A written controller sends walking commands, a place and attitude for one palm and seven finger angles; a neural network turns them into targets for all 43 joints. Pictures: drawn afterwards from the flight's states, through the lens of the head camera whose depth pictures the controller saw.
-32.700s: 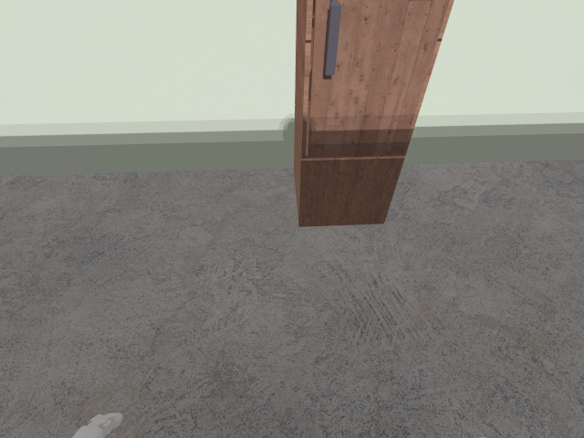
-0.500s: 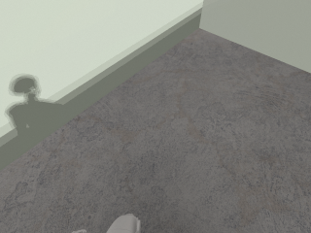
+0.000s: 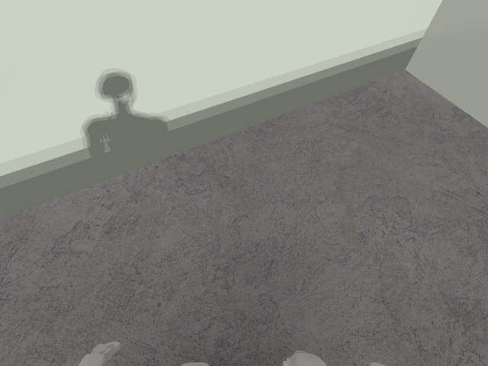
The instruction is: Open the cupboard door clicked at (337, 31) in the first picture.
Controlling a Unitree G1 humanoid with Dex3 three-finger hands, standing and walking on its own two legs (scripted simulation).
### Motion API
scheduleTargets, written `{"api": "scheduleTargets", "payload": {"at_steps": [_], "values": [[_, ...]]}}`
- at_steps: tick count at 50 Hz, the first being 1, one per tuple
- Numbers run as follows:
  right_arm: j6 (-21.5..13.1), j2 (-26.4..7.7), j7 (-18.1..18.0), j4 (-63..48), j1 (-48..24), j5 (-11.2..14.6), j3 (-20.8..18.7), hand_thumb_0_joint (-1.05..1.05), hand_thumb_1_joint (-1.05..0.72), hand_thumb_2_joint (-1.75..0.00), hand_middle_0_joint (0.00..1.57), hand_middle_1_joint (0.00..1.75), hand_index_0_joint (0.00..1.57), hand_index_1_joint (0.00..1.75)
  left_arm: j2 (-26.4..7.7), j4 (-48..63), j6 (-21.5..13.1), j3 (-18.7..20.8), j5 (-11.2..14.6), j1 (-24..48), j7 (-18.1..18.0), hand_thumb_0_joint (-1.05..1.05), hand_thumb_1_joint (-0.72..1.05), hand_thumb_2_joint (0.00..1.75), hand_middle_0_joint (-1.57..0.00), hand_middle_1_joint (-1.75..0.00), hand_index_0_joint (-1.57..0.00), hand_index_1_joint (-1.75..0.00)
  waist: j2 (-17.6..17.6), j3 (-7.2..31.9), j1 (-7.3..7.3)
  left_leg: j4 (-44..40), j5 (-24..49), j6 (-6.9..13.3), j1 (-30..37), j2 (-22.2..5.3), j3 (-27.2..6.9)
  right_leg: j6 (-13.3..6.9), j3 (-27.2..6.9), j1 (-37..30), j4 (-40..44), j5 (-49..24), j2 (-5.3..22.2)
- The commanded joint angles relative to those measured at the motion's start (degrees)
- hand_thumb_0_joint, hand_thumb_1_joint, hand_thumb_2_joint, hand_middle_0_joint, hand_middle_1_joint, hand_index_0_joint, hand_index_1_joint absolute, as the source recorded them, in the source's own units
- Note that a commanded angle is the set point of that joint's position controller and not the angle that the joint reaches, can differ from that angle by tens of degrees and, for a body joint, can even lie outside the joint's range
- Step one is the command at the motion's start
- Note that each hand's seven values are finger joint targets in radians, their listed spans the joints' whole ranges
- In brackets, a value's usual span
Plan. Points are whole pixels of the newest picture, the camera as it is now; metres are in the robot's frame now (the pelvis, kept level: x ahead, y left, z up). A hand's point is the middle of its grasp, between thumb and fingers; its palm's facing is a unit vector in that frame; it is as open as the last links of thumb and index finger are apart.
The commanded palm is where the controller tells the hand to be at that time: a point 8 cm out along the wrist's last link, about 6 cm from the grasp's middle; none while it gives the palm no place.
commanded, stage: turn to face it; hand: left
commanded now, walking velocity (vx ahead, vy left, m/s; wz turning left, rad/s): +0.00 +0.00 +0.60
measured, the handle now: out of the picture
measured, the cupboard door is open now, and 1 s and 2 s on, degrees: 49 49 49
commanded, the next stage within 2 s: none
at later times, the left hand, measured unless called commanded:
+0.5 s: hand out of the picture -0.01 +0.19 -0.19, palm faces +0.36 -0.91 -0.21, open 7.3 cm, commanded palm none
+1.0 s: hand out of the picture +0.00 +0.18 -0.15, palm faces +0.56 -0.78 -0.28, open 7.4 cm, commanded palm none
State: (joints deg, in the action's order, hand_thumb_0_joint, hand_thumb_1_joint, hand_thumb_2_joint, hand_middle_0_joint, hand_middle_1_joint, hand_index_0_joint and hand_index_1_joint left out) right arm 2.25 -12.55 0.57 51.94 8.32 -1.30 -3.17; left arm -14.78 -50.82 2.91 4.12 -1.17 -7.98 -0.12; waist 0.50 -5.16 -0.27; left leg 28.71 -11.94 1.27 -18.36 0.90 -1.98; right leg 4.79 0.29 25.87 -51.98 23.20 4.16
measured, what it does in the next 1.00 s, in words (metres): steps on the spot, turning left: right foot, then left foot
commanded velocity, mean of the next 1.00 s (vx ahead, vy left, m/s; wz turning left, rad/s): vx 0.00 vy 0.00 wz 0.60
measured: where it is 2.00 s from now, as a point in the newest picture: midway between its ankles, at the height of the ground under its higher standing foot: outside the picture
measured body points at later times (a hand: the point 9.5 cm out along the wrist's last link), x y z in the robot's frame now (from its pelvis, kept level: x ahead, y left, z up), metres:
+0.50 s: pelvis +0.00 -0.01 -0.02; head +0.05 +0.03 +0.43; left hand -0.03 +0.24 -0.17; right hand +0.20 -0.23 -0.14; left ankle -0.02 +0.09 -0.74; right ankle +0.00 -0.15 -0.73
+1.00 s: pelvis +0.02 -0.05 -0.01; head +0.07 -0.04 +0.44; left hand -0.03 +0.22 -0.13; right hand +0.22 -0.23 -0.16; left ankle -0.03 +0.07 -0.71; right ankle +0.08 -0.15 -0.74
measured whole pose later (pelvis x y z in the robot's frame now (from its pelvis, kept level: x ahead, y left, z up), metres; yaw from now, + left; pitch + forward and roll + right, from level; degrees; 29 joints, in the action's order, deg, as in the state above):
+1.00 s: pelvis +0.02 -0.05 -0.01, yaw +36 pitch +1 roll +1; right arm 3.8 -13.7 0.7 54.0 11.0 -0.7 -5.1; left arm -11.7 -49.4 0.6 2.5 -1.3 -7.5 -0.9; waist -2.2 -5.3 -1.8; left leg 47.4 -24.8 -1.7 -26.1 3.5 -5.6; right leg 0.0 3.0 15.6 -32.4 18.0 1.9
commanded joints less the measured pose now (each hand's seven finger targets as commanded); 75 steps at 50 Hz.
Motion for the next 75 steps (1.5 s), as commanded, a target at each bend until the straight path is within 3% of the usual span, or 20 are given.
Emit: {"api": "scheduleTargets", "payload": {"at_steps": [1,4,5,6,11,19,22,23,24,25,31,44,46,47,52,62,66,68,69,75], "values": [[-0.60,-12.92,-0.63,-4.10,-0.17,-0.31,-3.98,0.00,-0.90,-0.90,0.20,0.30,0.20,0.30,-3.35,4.24,-1.60,0.64,0.32,-2.68,-0.53,0.00,0.90,0.90,-0.20,-0.30,-0.20,-0.30,-10.27,8.09,-0.23,-7.99,6.15,7.09,2.14,-11.98,-16.81,-0.85,1.63,-7.62,11.62,-0.71,-3.12],[-0.52,-9.58,-0.40,-5.02,-1.32,0.75,-3.78,0.00,-0.90,-0.90,0.20,0.30,0.20,0.30,-6.89,3.42,-3.03,1.74,0.18,-8.38,-1.20,0.00,0.90,0.90,-0.20,-0.30,-0.20,-0.30,-1.99,10.94,2.98,1.94,1.56,1.83,-8.40,-5.66,-13.32,-2.67,-3.18,-25.19,31.78,-9.12,2.14],[-0.60,-5.54,-0.09,-6.08,-0.78,1.16,-3.25,0.00,-0.90,-0.90,0.20,0.30,0.20,0.30,-12.61,3.49,-3.60,2.87,-0.78,-9.51,-1.72,0.00,0.90,0.90,-0.20,-0.30,-0.20,-0.30,14.95,10.96,3.80,15.98,-14.73,-3.21,-17.96,2.92,-2.16,-8.31,-19.46,-29.58,37.76,-9.76,18.09],[-0.53,-7.50,0.09,-6.45,-2.01,0.65,-3.43,0.00,-0.90,-0.90,0.20,0.30,0.20,0.30,-13.32,4.08,-3.43,2.45,-0.53,-8.07,-1.95,0.00,0.90,0.90,-0.20,-0.30,-0.20,-0.30,15.33,9.38,3.53,30.63,-23.74,-3.47,-17.30,1.69,-0.77,-13.27,-22.21,-21.75,37.56,-16.26,25.64],[1.03,-5.33,1.14,-3.08,0.07,0.52,-2.76,0.00,-0.90,-0.90,0.20,0.30,0.20,0.30,-5.88,5.14,-3.68,0.26,0.16,-1.59,-1.92,0.00,0.90,0.90,-0.20,-0.30,-0.20,-0.30,11.56,5.65,-0.89,39.15,-11.94,-5.74,-16.65,-2.68,2.02,-10.04,0.13,-20.70,31.12,-36.94,13.42],[0.24,-3.53,1.44,-4.18,-5.13,0.84,-1.30,0.00,-0.90,-0.90,0.20,0.30,0.20,0.30,-9.58,2.40,-3.45,1.93,-0.57,-8.15,-1.69,0.00,0.90,0.90,-0.20,-0.30,-0.20,-0.30,11.66,7.46,2.97,14.26,-13.56,-4.81,-7.68,-1.96,8.83,-10.52,4.56,-25.73,25.29,-44.58,16.87],[-0.57,-5.99,1.19,-3.05,0.99,0.57,-1.88,0.00,-0.90,-0.90,0.20,0.30,0.20,0.30,-9.88,2.44,-3.33,2.24,0.10,-6.32,-1.20,0.00,0.90,0.90,-0.20,-0.30,-0.20,-0.30,8.46,10.13,-0.88,-0.96,-1.63,-3.22,5.28,-0.73,9.21,-6.52,8.79,-20.23,15.50,-41.57,15.56],[-1.16,-10.41,0.94,-1.86,5.64,0.23,-2.99,0.00,-0.90,-0.90,0.20,0.30,0.20,0.30,-8.12,3.40,-3.12,1.95,0.56,-5.84,-0.92,0.00,0.90,0.90,-0.20,-0.30,-0.20,-0.30,-1.78,13.96,-3.50,-4.73,11.69,-0.43,17.17,-7.31,1.26,-3.38,10.79,-10.50,5.16,-29.10,12.54],[-1.41,-17.05,0.31,-1.31,10.43,-0.04,-4.79,0.00,-0.90,-0.90,0.20,0.30,0.20,0.30,-3.59,6.02,-2.87,0.55,0.97,-3.13,-0.39,0.00,0.90,0.90,-0.20,-0.30,-0.20,-0.30,-19.60,15.04,-6.36,-5.77,37.21,8.84,24.81,-23.72,-21.24,1.03,10.31,7.10,-8.54,12.68,3.44],[-0.88,-17.54,-0.17,0.13,13.54,0.51,-4.68,0.00,-0.90,-0.90,0.20,0.30,0.20,0.30,-4.37,7.45,-1.95,0.15,0.36,1.00,-0.91,0.00,0.90,0.90,-0.20,-0.30,-0.20,-0.30,-13.82,15.20,-6.92,-4.08,44.53,12.35,24.09,-25.82,-20.08,-0.01,2.53,9.11,-14.28,15.22,3.41],[-1.64,-11.93,-1.46,-3.27,1.31,0.10,-2.71,0.00,-0.90,-0.90,0.20,0.30,0.20,0.30,-4.44,3.06,-0.85,1.06,-0.02,-1.72,-0.26,0.00,0.90,0.90,-0.20,-0.30,-0.20,-0.30,-7.83,7.96,-0.55,-9.75,16.18,6.97,9.31,-14.40,-11.33,0.24,-0.88,6.05,-14.99,-1.39,2.31],[-0.52,-12.10,-0.80,-3.53,0.64,0.00,-4.11,0.00,-0.90,-0.90,0.20,0.30,0.20,0.30,-3.72,4.35,-1.96,0.77,0.68,-3.03,-0.90,0.00,0.90,0.90,-0.20,-0.30,-0.20,-0.30,-10.02,8.67,0.53,-5.65,11.33,6.14,1.30,-10.21,-18.78,-1.26,1.16,-12.61,18.01,-4.35,-3.95],[-0.55,-8.36,-0.47,-4.40,0.05,0.91,-3.70,0.00,-0.90,-0.90,0.20,0.30,0.20,0.30,-7.87,3.53,-3.12,1.93,0.20,-7.93,-1.53,0.00,0.90,0.90,-0.20,-0.30,-0.20,-0.30,0.92,11.67,3.10,4.05,0.19,1.09,-9.65,-3.98,-14.12,-3.51,-6.97,-28.02,34.53,-8.31,5.09],[-0.72,-5.02,-0.29,-5.63,0.15,1.09,-3.16,0.00,-0.90,-0.90,0.20,0.30,0.20,0.30,-12.83,3.77,-3.44,2.74,-0.66,-8.02,-1.91,0.00,0.90,0.90,-0.20,-0.30,-0.20,-0.30,17.82,10.35,3.65,19.36,-19.41,-3.89,-18.59,4.73,-1.42,-10.01,-22.09,-29.96,37.81,-12.71,20.98],[1.19,-6.01,1.00,-2.08,1.44,0.32,-3.13,0.00,-0.90,-0.90,0.20,0.30,0.20,0.30,-5.35,5.33,-3.59,0.11,0.43,0.02,-1.89,0.00,0.90,0.90,-0.20,-0.30,-0.20,-0.30,11.25,4.74,-1.57,42.05,-11.10,-5.50,-16.42,-2.10,0.44,-10.43,-1.84,-18.47,32.67,-31.95,13.35],[0.46,-3.49,1.36,-3.67,-5.93,0.77,-1.25,0.00,-0.90,-0.90,0.20,0.30,0.20,0.30,-8.92,1.76,-3.57,1.83,-0.49,-9.20,-1.71,0.00,0.90,0.90,-0.20,-0.30,-0.20,-0.30,11.36,7.06,3.24,15.40,-14.15,-4.97,-8.83,-2.13,8.04,-11.05,4.30,-26.98,26.28,-45.28,17.07],[-0.29,-6.13,1.15,-2.66,0.39,0.52,-1.93,0.00,-0.90,-0.90,0.20,0.30,0.20,0.30,-9.66,1.91,-3.20,2.26,0.08,-6.54,-1.09,0.00,0.90,0.90,-0.20,-0.30,-0.20,-0.30,8.01,8.91,-1.11,-0.74,-1.52,-2.99,6.88,-0.96,8.90,-6.49,9.53,-18.01,16.50,-37.79,16.08],[-1.04,-17.27,0.28,-1.13,9.31,-0.08,-4.82,0.00,-0.90,-0.90,0.20,0.30,0.20,0.30,-3.47,5.59,-2.59,0.62,0.86,-3.09,-0.39,0.00,0.90,0.90,-0.20,-0.30,-0.20,-0.30,-19.13,12.96,-6.35,-7.24,32.57,9.21,23.08,-23.89,-22.25,0.94,10.82,7.67,-7.85,14.04,3.62],[-0.60,-18.18,-0.25,0.22,11.57,0.24,-4.76,0.00,-0.90,-0.90,0.20,0.30,0.20,0.30,-4.77,6.79,-1.65,0.49,0.26,0.33,-0.86,0.00,0.90,0.90,-0.20,-0.30,-0.20,-0.30,-13.07,13.47,-6.68,-6.38,35.33,13.21,21.01,-26.31,-21.44,-0.33,2.71,8.78,-13.74,16.01,3.48],[-1.71,-11.52,-1.42,-3.14,0.52,0.18,-2.58,0.00,-0.90,-0.90,0.20,0.30,0.20,0.30,-4.64,2.53,-0.98,1.19,-0.13,-2.48,-0.12,0.00,0.90,0.90,-0.20,-0.30,-0.20,-0.30,-7.95,7.88,-0.35,-10.29,14.84,6.83,9.59,-13.71,-11.12,0.18,-0.80,5.77,-14.09,-1.91,2.51]]}}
